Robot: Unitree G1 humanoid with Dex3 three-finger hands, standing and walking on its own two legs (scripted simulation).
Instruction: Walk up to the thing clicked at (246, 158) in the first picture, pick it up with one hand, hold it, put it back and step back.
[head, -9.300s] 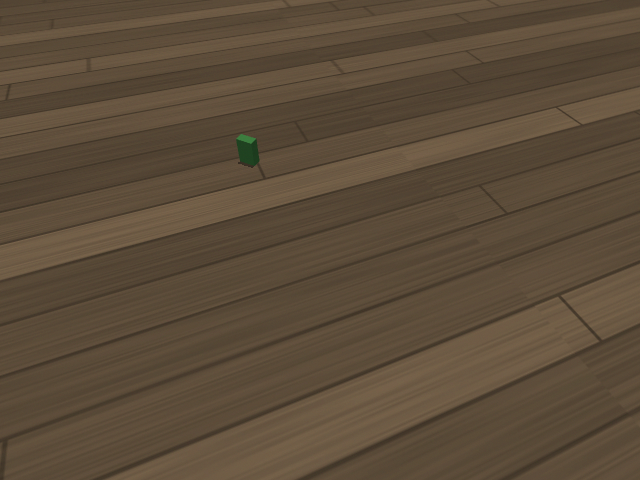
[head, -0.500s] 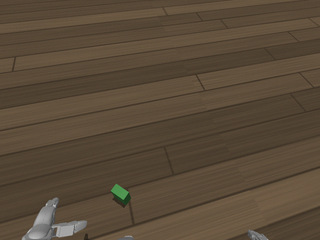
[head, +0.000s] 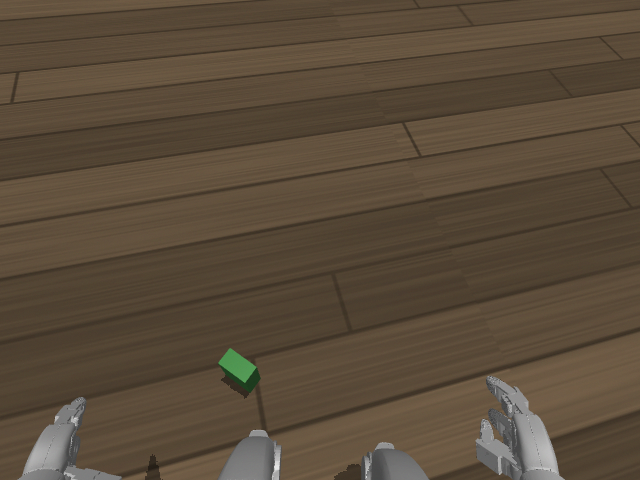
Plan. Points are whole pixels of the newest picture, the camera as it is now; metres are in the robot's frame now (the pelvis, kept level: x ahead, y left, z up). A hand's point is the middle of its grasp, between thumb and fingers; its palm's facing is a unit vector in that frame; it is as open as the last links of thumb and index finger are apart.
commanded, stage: go down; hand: left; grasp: from the side
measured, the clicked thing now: (240, 371) +0.38 +0.20 -0.63
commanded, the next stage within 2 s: none
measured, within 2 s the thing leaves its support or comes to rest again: neither
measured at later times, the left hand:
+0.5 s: hand (104, 419) +0.21 +0.34 -0.21, palm faces +0.14 -0.97 -0.22, open 17.5 cm
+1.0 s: hand (106, 384) +0.27 +0.38 -0.27, palm faces +0.15 -0.98 -0.11, open 17.5 cm
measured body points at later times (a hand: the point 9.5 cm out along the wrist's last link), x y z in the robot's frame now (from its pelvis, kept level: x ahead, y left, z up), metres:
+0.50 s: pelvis -0.05 -0.01 -0.14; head +0.12 +0.03 +0.28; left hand +0.19 +0.39 -0.19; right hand +0.15 -0.27 -0.23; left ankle +0.00 +0.11 -0.66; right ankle -0.01 -0.13 -0.66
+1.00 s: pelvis -0.09 -0.01 -0.25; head +0.12 +0.04 +0.15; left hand +0.25 +0.43 -0.26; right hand +0.08 -0.29 -0.35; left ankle +0.00 +0.11 -0.66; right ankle -0.01 -0.13 -0.66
